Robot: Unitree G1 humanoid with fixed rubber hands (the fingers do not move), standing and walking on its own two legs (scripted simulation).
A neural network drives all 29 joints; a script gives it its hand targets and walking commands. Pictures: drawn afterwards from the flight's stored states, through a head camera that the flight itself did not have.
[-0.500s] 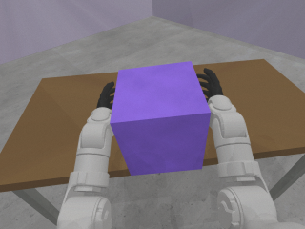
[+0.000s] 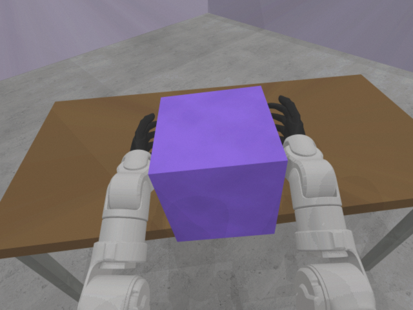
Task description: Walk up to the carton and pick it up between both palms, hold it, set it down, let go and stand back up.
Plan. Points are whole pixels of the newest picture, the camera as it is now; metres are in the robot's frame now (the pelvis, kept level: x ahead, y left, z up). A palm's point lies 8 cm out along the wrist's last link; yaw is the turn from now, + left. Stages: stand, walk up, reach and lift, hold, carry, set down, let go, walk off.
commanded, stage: hold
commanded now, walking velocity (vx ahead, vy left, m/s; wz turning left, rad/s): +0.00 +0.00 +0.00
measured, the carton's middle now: (217, 165) +0.34 +0.00 +0.13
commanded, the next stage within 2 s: set down in 1.32 s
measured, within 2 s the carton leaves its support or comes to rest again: neither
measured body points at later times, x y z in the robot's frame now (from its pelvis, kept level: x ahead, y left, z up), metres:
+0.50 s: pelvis +0.01 +0.00 +0.00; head -0.02 +0.00 +0.45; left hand +0.38 +0.15 +0.16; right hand +0.38 -0.14 +0.18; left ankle +0.03 +0.12 -0.75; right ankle +0.02 -0.13 -0.75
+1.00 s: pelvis +0.00 +0.00 +0.00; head -0.03 +0.00 +0.45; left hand +0.37 +0.14 +0.17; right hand +0.37 -0.14 +0.19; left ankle +0.03 +0.12 -0.75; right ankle +0.02 -0.13 -0.75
